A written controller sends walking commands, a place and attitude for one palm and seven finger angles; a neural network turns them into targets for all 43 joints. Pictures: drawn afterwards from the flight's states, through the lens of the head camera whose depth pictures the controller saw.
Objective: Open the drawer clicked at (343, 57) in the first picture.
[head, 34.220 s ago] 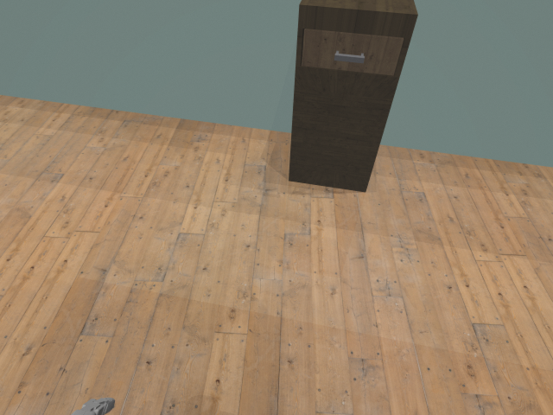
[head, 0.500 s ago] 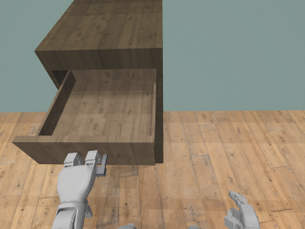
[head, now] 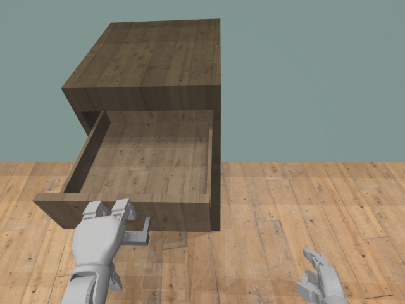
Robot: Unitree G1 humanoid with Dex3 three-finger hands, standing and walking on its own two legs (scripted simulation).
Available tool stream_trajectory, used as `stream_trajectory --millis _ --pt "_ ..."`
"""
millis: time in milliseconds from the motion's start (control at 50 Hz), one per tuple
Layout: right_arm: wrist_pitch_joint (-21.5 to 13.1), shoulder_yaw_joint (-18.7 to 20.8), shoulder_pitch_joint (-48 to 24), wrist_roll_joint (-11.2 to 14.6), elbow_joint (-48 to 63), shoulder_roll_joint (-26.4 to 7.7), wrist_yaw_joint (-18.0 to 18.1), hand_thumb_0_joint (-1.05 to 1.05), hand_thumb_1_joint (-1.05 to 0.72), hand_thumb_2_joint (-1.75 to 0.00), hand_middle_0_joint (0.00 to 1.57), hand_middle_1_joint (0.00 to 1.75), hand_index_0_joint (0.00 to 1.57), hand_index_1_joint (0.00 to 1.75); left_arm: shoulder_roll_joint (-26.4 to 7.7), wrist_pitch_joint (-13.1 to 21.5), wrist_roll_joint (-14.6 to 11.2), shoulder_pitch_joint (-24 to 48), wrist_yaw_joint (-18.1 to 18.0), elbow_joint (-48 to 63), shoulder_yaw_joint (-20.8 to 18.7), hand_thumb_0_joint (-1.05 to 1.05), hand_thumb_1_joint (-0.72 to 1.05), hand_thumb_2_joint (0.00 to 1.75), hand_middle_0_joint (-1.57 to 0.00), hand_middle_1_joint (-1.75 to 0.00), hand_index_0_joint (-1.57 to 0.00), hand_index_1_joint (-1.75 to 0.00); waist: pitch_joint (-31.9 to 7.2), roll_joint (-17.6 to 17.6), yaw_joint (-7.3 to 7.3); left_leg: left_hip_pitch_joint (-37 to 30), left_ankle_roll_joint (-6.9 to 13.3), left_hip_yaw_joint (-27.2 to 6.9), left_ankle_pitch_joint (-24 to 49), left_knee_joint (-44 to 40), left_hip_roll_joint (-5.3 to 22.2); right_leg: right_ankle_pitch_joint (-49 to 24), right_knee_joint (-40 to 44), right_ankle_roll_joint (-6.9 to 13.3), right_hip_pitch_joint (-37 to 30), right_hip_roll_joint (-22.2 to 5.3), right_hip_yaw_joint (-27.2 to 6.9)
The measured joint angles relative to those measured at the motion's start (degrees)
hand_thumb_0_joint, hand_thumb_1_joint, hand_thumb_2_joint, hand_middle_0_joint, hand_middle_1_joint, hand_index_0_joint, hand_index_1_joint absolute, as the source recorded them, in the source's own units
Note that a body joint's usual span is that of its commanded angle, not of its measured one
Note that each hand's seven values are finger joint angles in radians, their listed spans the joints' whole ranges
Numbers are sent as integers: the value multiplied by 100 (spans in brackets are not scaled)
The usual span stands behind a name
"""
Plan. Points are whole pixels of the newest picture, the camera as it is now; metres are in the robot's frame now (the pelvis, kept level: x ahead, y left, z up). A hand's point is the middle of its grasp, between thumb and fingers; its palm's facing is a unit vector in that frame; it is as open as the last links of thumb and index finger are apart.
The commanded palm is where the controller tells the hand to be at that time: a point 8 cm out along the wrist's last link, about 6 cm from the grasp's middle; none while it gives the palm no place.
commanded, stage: lift the hand off the handle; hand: left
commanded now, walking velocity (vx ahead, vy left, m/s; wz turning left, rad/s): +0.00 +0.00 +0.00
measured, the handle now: (124, 229) +0.26 +0.22 -0.03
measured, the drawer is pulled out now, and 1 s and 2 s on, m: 0.29 0.29 0.29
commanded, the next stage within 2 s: draw the hand back to the body in 0.80 s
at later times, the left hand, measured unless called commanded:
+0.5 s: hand (102, 216) +0.23 +0.21 +0.09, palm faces +0.15 -0.12 -0.98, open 13.7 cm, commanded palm +0.19 +0.21 +0.14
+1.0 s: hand (87, 222) +0.21 +0.22 +0.11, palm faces +0.07 -0.13 -0.99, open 13.8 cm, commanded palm +0.18 +0.22 +0.17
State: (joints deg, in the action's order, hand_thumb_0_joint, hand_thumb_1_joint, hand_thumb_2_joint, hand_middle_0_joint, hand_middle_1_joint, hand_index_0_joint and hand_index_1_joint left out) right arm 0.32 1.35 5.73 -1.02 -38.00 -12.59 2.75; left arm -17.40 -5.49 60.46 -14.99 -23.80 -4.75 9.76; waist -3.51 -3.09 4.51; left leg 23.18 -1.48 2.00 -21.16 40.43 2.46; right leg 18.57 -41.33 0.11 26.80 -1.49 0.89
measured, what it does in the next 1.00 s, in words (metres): stands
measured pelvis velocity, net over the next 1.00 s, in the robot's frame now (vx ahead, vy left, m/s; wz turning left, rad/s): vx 0.01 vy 0.00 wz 0.00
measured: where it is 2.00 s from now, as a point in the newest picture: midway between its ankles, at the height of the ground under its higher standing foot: outside the picture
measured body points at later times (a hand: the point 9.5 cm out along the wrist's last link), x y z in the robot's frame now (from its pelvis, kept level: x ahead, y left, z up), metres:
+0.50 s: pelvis +0.02 +0.00 +0.02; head +0.01 -0.04 +0.47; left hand +0.22 +0.21 +0.14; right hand +0.25 -0.19 -0.08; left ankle +0.00 +0.14 -0.72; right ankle +0.03 -0.12 -0.72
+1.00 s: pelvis +0.01 +0.00 +0.03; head +0.00 -0.04 +0.47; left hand +0.21 +0.23 +0.16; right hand +0.25 -0.19 -0.07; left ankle +0.00 +0.14 -0.72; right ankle +0.03 -0.12 -0.72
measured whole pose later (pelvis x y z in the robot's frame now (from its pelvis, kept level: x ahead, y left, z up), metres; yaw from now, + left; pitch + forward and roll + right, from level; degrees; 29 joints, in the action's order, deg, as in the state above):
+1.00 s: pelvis +0.01 +0.00 +0.03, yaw +0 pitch -3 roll +0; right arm 3.0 -1.3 3.3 -0.3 -37.9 -13.5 -0.3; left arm -23.7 -5.6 54.6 -19.1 -6.2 17.5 4.7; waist 0.7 -5.7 7.4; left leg 6.8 -1.8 1.9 -14.7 24.4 2.9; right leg 12.2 -25.1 0.3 10.1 -0.6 1.5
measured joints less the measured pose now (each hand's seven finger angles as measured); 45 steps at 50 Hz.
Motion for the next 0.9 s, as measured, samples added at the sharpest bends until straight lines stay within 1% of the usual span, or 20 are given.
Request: stream_trajectory --millis 140,280,400,480,560,600,660,740,820,900 --pt "29 -57 -93 -16 10 49 -63 1 -90 -90 20 30 20 30 -121 33 -3 -127 283 416 -26 0 -49 30 -34 -121 -43 -123 81 -36 105 -368 0 -3 81 -314 2 -75 314 -6 -374 11 15" --pt "45 -82 -124 -34 25 84 -131 1 -90 -90 20 30 20 30 -172 -4 -114 -252 597 906 -15 0 -49 30 -36 -122 -43 -124 145 -104 190 -678 1 -11 166 -605 -5 -149 596 -12 -689 10 33" --pt "113 -110 -121 -27 8 85 -241 1 -90 -90 20 30 20 30 -201 -22 -142 -345 700 1578 -110 0 -49 30 -36 -121 -38 -122 135 -159 256 -939 -6 7 233 -844 2 -209 815 -10 -935 26 24" --pt "200 -177 -158 41 2 60 -325 1 -90 -90 20 30 20 30 -220 -186 -200 -370 873 1858 -137 0 -50 30 -34 -121 -35 -121 128 -200 251 -1139 -9 39 298 -1037 4 -258 962 -10 -1102 34 -1" --pt "285 -249 -213 95 36 20 -366 1 -90 -90 20 30 20 30 -323 -400 -289 -399 1174 1953 -163 0 -50 30 -33 -120 -33 -121 184 -231 239 -1338 -18 57 377 -1228 12 -320 1112 -1 -1277 49 -12" --pt "312 -259 -225 102 60 -5 -368 1 -90 -90 20 30 20 30 -390 -443 -357 -426 1324 2037 -184 0 -50 30 -32 -120 -33 -121 214 -247 241 -1419 -22 48 413 -1302 19 -351 1189 4 -1364 58 -1" --pt "310 -259 -231 93 81 -48 -360 1 -90 -90 20 30 20 30 -475 -395 -460 -486 1468 2238 -247 0 -49 30 -32 -120 -33 -120 251 -271 253 -1512 -29 23 449 -1377 30 -393 1292 10 -1481 70 27" --pt "303 -250 -253 85 60 -103 -340 1 -90 -90 20 30 19 30 -586 -278 -516 -509 1551 2462 -372 0 -50 30 -32 -120 -33 -120 282 -302 282 -1608 -37 -8 492 -1451 46 -452 1418 16 -1612 86 61" --pt "311 -247 -305 107 25 -127 -350 1 -90 -90 20 30 19 30 -570 -258 -572 -423 1632 2400 -467 0 -50 30 -32 -120 -32 -120 333 -318 287 -1654 -38 -21 556 -1529 44 -519 1511 18 -1671 87 75" --pt "318 -264 -314 113 31 -113 -340 1 -90 -90 20 30 19 30 -564 -250 -604 -366 1766 2224 -475 0 -50 30 -32 -120 -32 -120 395 -294 281 -1662 -37 -18 621 -1593 40 -582 1571 18 -1676 86 73"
